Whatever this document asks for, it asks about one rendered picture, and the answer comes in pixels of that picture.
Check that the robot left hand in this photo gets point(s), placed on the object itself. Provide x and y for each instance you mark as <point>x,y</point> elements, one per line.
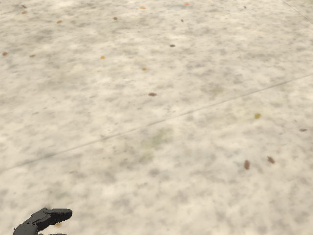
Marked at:
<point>40,220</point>

